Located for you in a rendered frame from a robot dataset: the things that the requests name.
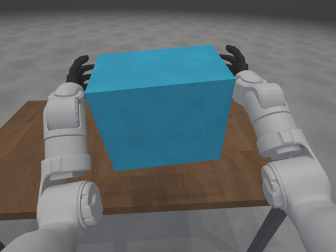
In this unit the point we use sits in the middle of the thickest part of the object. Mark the right robot hand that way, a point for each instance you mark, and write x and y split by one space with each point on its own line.
237 61

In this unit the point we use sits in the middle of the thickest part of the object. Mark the right robot forearm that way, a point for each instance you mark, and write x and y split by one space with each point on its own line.
277 134

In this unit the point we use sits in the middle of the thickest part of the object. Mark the left robot forearm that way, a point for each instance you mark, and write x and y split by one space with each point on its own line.
65 132

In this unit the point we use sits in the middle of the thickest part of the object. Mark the robot right upper arm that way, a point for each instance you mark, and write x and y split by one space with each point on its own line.
298 187

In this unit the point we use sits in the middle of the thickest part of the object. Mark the robot left upper arm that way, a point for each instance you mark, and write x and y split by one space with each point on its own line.
66 212

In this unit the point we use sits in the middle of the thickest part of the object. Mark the carton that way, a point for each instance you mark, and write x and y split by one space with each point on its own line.
161 107

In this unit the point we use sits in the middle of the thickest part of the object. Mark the table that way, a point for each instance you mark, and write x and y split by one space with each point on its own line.
232 181

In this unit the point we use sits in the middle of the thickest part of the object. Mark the left robot hand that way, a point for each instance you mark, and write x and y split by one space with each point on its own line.
76 71

